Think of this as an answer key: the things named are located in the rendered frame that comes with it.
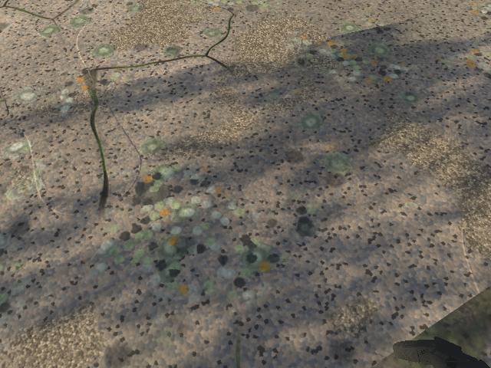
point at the robot right hand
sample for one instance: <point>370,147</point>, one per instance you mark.
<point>439,353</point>

